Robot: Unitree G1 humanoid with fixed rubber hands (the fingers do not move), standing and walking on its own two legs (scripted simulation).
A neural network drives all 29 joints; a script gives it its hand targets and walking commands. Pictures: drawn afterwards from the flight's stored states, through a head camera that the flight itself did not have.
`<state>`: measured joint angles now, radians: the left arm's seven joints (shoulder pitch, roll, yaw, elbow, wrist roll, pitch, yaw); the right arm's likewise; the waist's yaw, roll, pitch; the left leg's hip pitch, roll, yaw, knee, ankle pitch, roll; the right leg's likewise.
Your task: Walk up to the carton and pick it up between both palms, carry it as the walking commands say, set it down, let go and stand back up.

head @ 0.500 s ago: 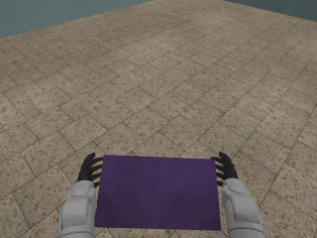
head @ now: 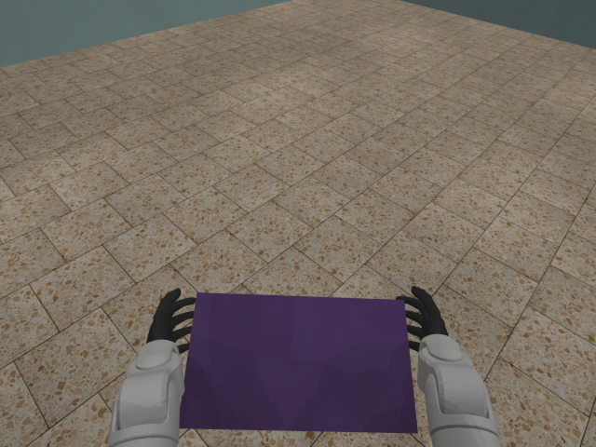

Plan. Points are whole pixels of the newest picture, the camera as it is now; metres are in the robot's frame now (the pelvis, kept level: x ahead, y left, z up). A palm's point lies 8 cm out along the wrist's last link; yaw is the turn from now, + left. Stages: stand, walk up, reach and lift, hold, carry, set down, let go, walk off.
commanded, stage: carry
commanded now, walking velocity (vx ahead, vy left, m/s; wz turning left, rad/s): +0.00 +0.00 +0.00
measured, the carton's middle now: (296, 364) +0.28 -0.01 -0.08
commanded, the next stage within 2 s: none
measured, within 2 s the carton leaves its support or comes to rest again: neither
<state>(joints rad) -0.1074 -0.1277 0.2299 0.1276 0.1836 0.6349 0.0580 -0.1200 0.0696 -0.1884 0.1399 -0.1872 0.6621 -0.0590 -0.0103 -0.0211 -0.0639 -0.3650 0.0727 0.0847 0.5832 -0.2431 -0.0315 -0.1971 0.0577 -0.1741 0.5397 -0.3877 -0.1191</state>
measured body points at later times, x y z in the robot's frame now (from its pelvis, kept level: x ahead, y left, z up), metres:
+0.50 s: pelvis -0.01 +0.02 +0.00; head -0.03 +0.02 +0.45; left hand +0.27 +0.20 +0.01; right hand +0.27 -0.17 +0.02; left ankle +0.03 +0.14 -0.73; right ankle -0.05 -0.03 -0.73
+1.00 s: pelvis -0.03 +0.03 +0.00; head -0.04 +0.03 +0.45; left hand +0.26 +0.20 +0.02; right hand +0.25 -0.16 +0.02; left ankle +0.03 +0.14 -0.73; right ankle -0.05 -0.03 -0.73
